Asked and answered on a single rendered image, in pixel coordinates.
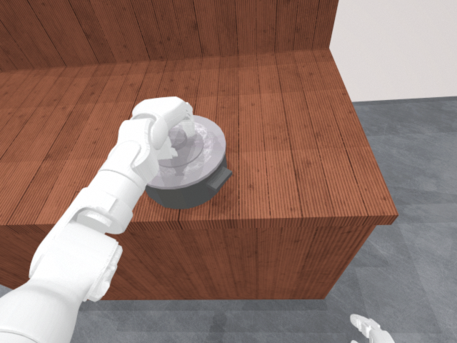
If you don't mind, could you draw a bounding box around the pot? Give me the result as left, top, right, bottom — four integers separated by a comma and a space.
145, 153, 233, 209

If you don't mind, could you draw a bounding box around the table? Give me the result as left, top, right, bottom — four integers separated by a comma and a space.
0, 0, 399, 300

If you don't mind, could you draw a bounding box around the robot right hand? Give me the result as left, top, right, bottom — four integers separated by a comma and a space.
350, 314, 395, 343

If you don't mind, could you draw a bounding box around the robot left hand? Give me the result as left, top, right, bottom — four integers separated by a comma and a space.
132, 96, 195, 160

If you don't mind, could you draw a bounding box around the robot left upper arm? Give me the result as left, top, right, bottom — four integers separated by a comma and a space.
0, 220, 123, 343

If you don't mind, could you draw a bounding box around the lid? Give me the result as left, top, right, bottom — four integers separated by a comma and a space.
147, 115, 226, 189

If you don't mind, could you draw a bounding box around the robot left forearm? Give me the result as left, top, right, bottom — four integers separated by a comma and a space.
29, 110, 169, 278

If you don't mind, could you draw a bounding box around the knob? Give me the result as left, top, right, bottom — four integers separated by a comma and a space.
168, 128, 188, 151

